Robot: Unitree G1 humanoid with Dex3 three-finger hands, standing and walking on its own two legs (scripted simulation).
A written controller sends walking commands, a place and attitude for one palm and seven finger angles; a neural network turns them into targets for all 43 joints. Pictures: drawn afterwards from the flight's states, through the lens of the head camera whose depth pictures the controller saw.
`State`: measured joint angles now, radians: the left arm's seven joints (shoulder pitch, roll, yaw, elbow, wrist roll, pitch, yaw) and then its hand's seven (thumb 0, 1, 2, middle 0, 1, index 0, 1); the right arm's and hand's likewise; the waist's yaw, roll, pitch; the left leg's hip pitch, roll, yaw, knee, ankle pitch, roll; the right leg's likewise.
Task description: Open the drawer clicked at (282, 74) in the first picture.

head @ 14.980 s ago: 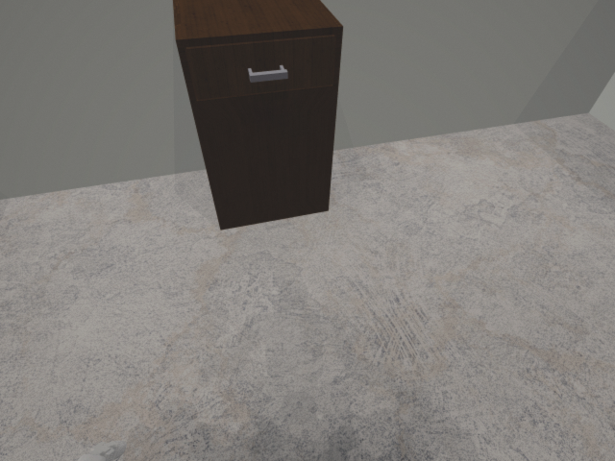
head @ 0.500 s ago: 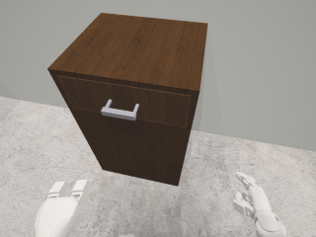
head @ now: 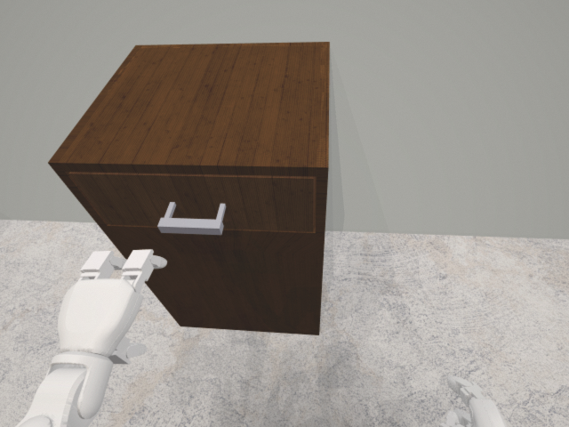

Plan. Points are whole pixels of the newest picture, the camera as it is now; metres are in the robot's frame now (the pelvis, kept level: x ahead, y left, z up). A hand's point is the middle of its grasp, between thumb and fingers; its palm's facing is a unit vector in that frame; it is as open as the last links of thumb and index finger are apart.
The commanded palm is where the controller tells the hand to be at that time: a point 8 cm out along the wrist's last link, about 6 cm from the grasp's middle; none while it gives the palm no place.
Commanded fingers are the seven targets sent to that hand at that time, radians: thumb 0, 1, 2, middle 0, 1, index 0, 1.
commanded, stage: raise the hand with hooked fingers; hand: left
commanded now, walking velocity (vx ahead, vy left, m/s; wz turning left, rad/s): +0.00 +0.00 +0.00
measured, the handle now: (193, 217) +0.47 +0.23 -0.04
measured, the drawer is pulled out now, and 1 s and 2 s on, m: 0.00 0.00 0.00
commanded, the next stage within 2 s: move the hooked fingers above the handle in 0.86 s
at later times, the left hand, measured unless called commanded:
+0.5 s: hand (95, 249) +0.31 +0.28 +0.10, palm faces +0.04 -0.06 -1.00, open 13.8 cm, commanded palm +0.28 +0.28 +0.15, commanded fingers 0.00 -0.50 0.30 -0.30 -1.20 -0.30 -1.20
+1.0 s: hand (111, 253) +0.31 +0.27 +0.09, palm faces +0.01 -0.09 -1.00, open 13.8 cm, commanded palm +0.29 +0.27 +0.15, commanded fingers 0.00 -0.50 0.30 -0.30 -1.20 -0.30 -1.20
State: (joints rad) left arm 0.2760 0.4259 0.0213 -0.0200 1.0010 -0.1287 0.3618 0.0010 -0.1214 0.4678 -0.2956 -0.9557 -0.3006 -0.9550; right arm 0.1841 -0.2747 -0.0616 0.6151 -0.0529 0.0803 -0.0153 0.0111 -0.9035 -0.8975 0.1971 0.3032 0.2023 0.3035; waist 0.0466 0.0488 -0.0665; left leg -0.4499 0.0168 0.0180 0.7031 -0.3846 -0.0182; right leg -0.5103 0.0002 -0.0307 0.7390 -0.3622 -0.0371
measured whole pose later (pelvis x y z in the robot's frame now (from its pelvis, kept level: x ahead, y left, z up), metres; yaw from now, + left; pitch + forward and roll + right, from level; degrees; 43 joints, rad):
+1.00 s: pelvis +0.01 +0.03 +0.02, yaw +0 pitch +4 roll +0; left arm -0.05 0.47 -0.05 0.10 0.93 0.01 0.11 0.00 -0.49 0.31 -0.32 -1.20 -0.32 -1.20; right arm 0.16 -0.25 -0.02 0.61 0.01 0.12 -0.01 0.01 -0.90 -0.90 0.20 0.30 0.20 0.30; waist 0.06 0.07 -0.02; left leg -0.26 -0.01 0.02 0.47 -0.29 0.02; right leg -0.30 -0.02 -0.03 0.49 -0.25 0.00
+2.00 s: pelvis +0.01 +0.03 +0.01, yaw +0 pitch +10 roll +0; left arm -0.36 0.42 -0.09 0.52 1.02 -0.07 0.24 0.00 -0.49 0.31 -0.32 -1.20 -0.32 -1.20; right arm 0.24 -0.24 -0.05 0.64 0.01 0.12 -0.02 0.01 -0.90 -0.90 0.20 0.30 0.20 0.30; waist 0.00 0.04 -0.09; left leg -0.46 -0.01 0.03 0.64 -0.36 0.02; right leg -0.51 -0.02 -0.01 0.64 -0.32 0.00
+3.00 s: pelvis +0.00 +0.02 +0.00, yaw -1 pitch +14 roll +0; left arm -0.54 0.43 -0.05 0.83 1.08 -0.08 0.34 0.00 -0.49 0.31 -0.32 -1.20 -0.32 -1.20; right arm 0.30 -0.25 -0.07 0.66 0.00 0.14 -0.02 0.00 -0.90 -0.90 0.20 0.30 0.20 0.30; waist -0.04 0.04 -0.12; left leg -0.58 0.01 0.04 0.70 -0.37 0.01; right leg -0.63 0.00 -0.01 0.70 -0.32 -0.01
